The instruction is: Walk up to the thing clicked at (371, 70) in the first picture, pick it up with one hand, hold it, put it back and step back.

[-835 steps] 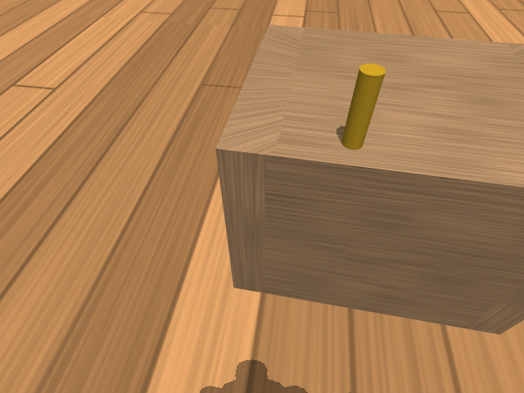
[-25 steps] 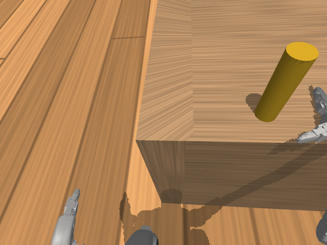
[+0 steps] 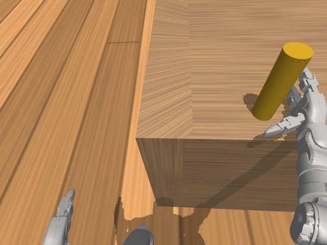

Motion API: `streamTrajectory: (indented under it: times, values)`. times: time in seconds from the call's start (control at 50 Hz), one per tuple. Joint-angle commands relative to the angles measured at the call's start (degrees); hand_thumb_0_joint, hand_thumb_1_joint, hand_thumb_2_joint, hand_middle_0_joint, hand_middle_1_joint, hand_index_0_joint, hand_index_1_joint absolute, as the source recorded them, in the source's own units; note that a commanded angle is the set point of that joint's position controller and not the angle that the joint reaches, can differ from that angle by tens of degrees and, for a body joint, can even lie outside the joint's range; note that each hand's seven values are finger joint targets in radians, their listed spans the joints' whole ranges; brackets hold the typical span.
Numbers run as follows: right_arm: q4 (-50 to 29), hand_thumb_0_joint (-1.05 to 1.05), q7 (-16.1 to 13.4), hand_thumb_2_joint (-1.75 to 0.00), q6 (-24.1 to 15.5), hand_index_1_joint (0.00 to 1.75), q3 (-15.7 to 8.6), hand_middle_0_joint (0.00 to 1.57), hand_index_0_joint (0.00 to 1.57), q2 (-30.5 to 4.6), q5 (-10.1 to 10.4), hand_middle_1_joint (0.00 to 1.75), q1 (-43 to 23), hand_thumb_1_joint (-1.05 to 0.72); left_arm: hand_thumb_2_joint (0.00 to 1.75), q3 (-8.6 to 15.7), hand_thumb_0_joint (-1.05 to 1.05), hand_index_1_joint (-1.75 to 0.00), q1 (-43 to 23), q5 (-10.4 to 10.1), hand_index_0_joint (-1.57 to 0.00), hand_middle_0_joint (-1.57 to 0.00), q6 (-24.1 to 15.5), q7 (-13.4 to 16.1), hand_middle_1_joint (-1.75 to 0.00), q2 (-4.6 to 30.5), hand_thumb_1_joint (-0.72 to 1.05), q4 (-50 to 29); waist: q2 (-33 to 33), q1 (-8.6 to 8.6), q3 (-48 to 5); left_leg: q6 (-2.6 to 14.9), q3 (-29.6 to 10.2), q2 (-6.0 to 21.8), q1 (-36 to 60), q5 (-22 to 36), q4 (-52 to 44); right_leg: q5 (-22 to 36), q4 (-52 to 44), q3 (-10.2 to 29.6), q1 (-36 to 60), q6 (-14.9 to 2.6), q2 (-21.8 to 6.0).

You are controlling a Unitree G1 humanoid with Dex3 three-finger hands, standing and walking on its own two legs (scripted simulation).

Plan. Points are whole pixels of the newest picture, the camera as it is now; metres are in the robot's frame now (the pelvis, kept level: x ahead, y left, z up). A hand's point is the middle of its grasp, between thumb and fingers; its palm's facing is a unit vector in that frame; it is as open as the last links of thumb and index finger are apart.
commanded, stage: rest palm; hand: right
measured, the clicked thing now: (276, 87) +0.47 -0.20 +0.13
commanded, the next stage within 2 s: close in 0.08 s
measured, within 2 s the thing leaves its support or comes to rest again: leaves its support in 1.30 s
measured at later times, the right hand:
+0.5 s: hand (268, 96) +0.47 -0.20 +0.09, palm faces +0.10 +0.99 +0.02, open 16.9 cm
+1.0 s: hand (268, 97) +0.47 -0.20 +0.08, palm faces +0.12 +0.99 +0.02, open 10.6 cm
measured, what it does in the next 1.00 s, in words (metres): stands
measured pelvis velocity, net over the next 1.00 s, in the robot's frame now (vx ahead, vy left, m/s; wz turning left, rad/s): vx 0.00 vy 0.00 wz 0.00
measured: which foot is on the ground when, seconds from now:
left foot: down 0.00-1.00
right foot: down 0.00-1.00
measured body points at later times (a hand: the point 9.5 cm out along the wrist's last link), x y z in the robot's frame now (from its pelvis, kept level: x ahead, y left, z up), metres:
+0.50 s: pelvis +0.00 +0.00 +0.00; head +0.08 -0.02 +0.44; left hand +0.14 +0.26 -0.03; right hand +0.46 -0.25 +0.09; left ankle +0.07 +0.15 -0.68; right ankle -0.02 -0.15 -0.68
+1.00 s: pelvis +0.00 +0.00 +0.00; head +0.09 -0.02 +0.44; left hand +0.14 +0.26 -0.02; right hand +0.46 -0.26 +0.08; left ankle +0.07 +0.15 -0.68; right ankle -0.02 -0.15 -0.68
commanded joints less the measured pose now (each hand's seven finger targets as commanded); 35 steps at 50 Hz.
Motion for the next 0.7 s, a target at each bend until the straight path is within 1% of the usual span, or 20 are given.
streamTrajectory:
  times: [0.0,0.04,0.06,0.08,0.1,0.12,0.16,0.18,0.24,0.26,0.32,0.38,0.42,0.44,0.48,0.52,0.58,0.62,0.66,0.68]
  values:
    - [-14.33,0.00,-1.77,-0.05,-3.63,0.05,-0.07,0.03,0.03,-13.74,-0.15,0.05,-25.48,0.60,0.04,5.85,0.00,-0.05,-0.16,-0.30,-0.05,-0.05,-3.10,0.68,-0.05,8.43,-0.54,-9.76,-7.13,-1.21,-22.70,2.57,2.07,-1.77,18.51,9.82,-4.97,15.85,-8.58,-3.53,4.16,-2.21,1.68]
    - [-13.42,0.00,-2.50,-0.05,-3.28,0.06,0.54,0.03,0.03,-12.16,-0.25,0.06,-24.75,0.60,0.03,5.47,0.00,-0.04,0.84,-0.26,-0.06,-0.05,-2.77,0.29,-0.05,7.71,-0.53,-8.91,-7.59,-1.24,-22.14,2.53,2.25,-1.78,18.66,9.18,-5.29,15.17,-9.14,-3.56,4.10,-2.09,1.72]
    - [-13.28,0.00,-2.81,0.00,-3.08,0.02,0.30,0.07,0.07,-11.62,-0.13,0.02,-24.04,0.60,0.09,5.06,0.00,-0.06,-1.10,-0.42,-0.03,-0.05,-3.08,0.27,-0.04,7.75,-0.61,-12.56,-5.45,-1.10,-23.95,2.37,2.17,-1.71,20.04,10.05,-5.36,15.97,-8.87,-3.53,4.28,-2.24,1.67]
    - [-15.34,0.00,-3.18,0.00,-3.20,0.02,0.28,0.07,0.07,-12.50,-0.18,0.02,-25.91,0.61,0.09,5.60,0.00,-0.06,-0.32,-0.47,-0.03,-0.05,-2.88,0.32,-0.04,7.87,-0.61,-11.47,-5.05,-1.10,-24.03,2.24,2.18,-1.68,20.89,9.94,-5.44,15.60,-8.97,-3.59,3.78,-2.39,1.70]
    - [-13.71,0.00,-3.28,0.00,-3.02,0.02,1.33,0.07,0.07,-10.91,-0.08,0.02,-25.44,0.61,0.09,4.61,0.00,-0.06,-0.74,-0.49,-0.03,-0.05,-2.80,0.37,-0.04,7.31,-0.61,-12.05,-4.24,-0.39,-22.44,2.28,2.36,-1.83,19.94,9.37,-5.66,15.27,-9.05,-3.46,3.47,-2.40,1.60]
    - [-14.55,0.00,-3.52,0.00,-3.12,0.01,0.40,0.09,0.09,-12.15,-0.40,0.01,-25.15,0.61,0.09,4.20,0.00,-0.06,0.11,-0.45,-0.03,-0.05,-2.64,0.18,-0.04,6.57,-0.61,-11.33,-4.79,-1.35,-22.58,2.19,2.06,-1.59,20.78,10.00,-5.53,15.53,-8.86,-3.85,3.18,-2.48,1.86]
    - [-14.96,0.00,-4.16,0.00,-3.19,0.00,-0.07,0.10,0.10,-12.54,-0.41,0.00,-25.44,0.61,0.09,5.71,0.00,-0.06,0.22,-0.61,-0.03,-0.05,-2.58,0.41,-0.04,7.91,-0.61,-12.79,-2.81,-0.88,-24.07,1.97,2.34,-1.59,22.44,11.57,-5.51,16.89,-8.86,-3.76,4.19,-2.64,1.85]
    - [-12.57,0.00,-4.36,0.00,-2.70,0.00,0.87,0.16,0.16,-10.40,-0.50,0.00,-23.40,0.61,0.07,6.09,0.00,-0.06,0.27,-0.64,-0.05,-0.05,-2.57,0.44,-0.05,8.14,-0.58,-13.79,-1.92,-0.15,-22.31,1.99,2.49,-1.73,21.29,11.91,-5.63,17.29,-8.91,-3.78,4.26,-2.70,1.89]
    - [-9.20,0.00,-4.76,0.00,-2.87,0.05,-0.40,0.25,0.24,-11.22,-0.85,0.05,-23.10,0.61,0.06,3.96,0.00,-0.05,2.60,-0.31,-0.04,-0.05,-1.98,-0.20,-0.05,5.90,-0.58,-9.18,-2.57,-0.41,-16.15,2.30,2.30,-1.63,17.66,10.09,-5.32,15.78,-8.74,-3.70,0.50,-2.63,1.85]
    - [-10.50,0.00,-4.73,0.00,-3.31,0.06,-1.16,0.27,0.27,-13.27,-1.18,0.06,-25.45,0.61,0.06,3.80,0.00,-0.05,0.13,-0.44,-0.04,-0.05,-2.07,-0.28,-0.05,5.76,-0.57,-11.35,-3.40,-0.49,-17.61,2.27,1.86,-1.47,17.56,9.48,-5.41,15.14,-8.51,-3.80,1.16,-2.77,1.72]
    - [-10.46,0.00,-4.72,0.00,-3.86,0.11,-0.50,0.33,0.33,-13.25,-1.82,0.11,-28.54,0.61,0.06,6.42,0.00,-0.05,0.71,0.04,-0.04,-0.05,-2.02,-0.12,-0.05,7.94,-0.57,-12.45,-3.03,1.34,-19.00,2.22,1.78,-1.51,17.56,9.64,-5.00,14.66,-8.03,-3.63,1.69,-2.89,1.70]
    - [-13.87,0.00,-4.39,0.00,-4.22,0.17,1.13,0.39,0.39,-11.66,-1.87,0.16,-32.82,0.61,0.06,5.70,0.00,-0.05,1.15,0.07,-0.04,-0.05,-2.15,-0.17,-0.05,7.28,-0.57,-13.46,-6.51,1.59,-24.64,2.47,1.91,-1.65,18.24,13.15,-3.85,18.66,-7.28,-3.51,5.44,-2.38,1.68]
    - [-9.72,0.00,-4.12,0.00,-3.76,0.17,1.25,0.38,0.38,-11.23,-2.04,0.17,-31.24,0.61,0.06,5.12,0.00,-0.05,2.61,0.15,-0.04,-0.05,-2.04,-0.38,-0.05,6.99,-0.57,-11.86,-6.28,1.57,-24.20,2.70,2.23,-1.71,18.06,14.92,-3.12,20.89,-6.91,-3.34,4.75,-2.09,1.80]
    - [-8.92,0.00,-4.04,0.00,-3.56,0.17,0.89,0.39,0.39,-12.02,-2.15,0.17,-31.32,0.61,0.07,3.96,0.00,-0.05,2.22,0.06,-0.04,-0.05,-1.98,-0.54,-0.05,6.36,-0.57,-11.70,-5.96,1.22,-24.59,2.73,2.41,-1.87,17.77,14.99,-3.02,22.07,-6.79,-3.15,4.54,-2.00,1.62]
    - [-12.21,0.00,-4.41,-0.02,-3.78,0.22,-0.33,0.43,0.44,-14.78,-2.41,0.22,-35.93,0.61,0.07,4.89,0.00,-0.05,-0.46,0.09,-0.04,-0.05,-2.12,-0.39,-0.05,7.28,-0.58,-12.95,-7.74,0.98,-27.72,2.81,1.83,-1.56,18.15,15.10,-2.93,21.16,-6.34,-3.42,4.99,-2.07,1.67]
    - [-9.92,0.00,-4.79,-0.06,-3.22,0.26,-0.92,0.48,0.48,-15.01,-2.35,0.26,-34.68,0.61,0.07,6.81,0.00,-0.05,0.61,0.18,-0.04,-0.04,-1.96,-0.27,-0.05,9.09,-0.57,-11.62,-7.44,0.95,-27.06,2.77,1.98,-1.52,18.45,14.55,-3.27,20.23,-6.65,-3.49,4.60,-2.08,1.72]
    - [-3.89,0.00,-5.03,-0.13,-2.76,0.36,-1.20,0.59,0.60,-13.29,-2.40,0.36,-30.02,0.60,0.06,5.44,0.00,-0.05,-0.22,0.15,-0.04,-0.04,-1.86,-0.67,-0.05,7.91,-0.56,-11.22,-5.76,0.57,-22.69,2.91,2.45,-1.77,17.35,12.72,-3.39,19.32,-7.26,-3.15,1.17,-1.96,1.57]
    - [-5.19,0.00,-4.80,-0.20,-3.08,0.43,-1.09,0.65,0.66,-13.97,-2.67,0.43,-29.18,0.56,0.06,5.31,0.00,-0.05,-1.90,-0.13,-0.04,-0.04,-1.74,-0.78,-0.05,8.34,-0.56,-15.43,-4.00,0.27,-25.62,2.68,2.49,-1.85,19.87,11.32,-3.97,17.49,-7.81,-3.18,1.54,-2.20,1.42]
    - [-8.19,0.00,-4.24,-0.24,-3.11,0.49,0.18,0.73,0.74,-11.95,-2.49,0.49,-29.02,0.53,0.06,4.05,0.00,-0.05,-0.32,-0.02,-0.04,-0.04,-1.56,-1.05,-0.05,7.01,-0.56,-15.39,-4.71,-0.27,-28.04,2.78,2.66,-1.97,21.85,14.05,-3.55,20.47,-7.92,-3.45,3.14,-1.82,1.55]
    - [-11.13,0.00,-4.38,-0.28,-3.20,0.53,-0.48,0.76,0.77,-13.49,-2.28,0.53,-30.77,0.49,0.06,4.93,0.00,-0.05,0.04,-0.21,-0.04,-0.04,-1.40,-0.91,-0.05,7.80,-0.55,-15.29,-5.47,-0.64,-28.47,2.79,2.74,-2.04,22.02,14.32,-3.51,21.10,-8.22,-3.34,4.02,-1.73,1.57]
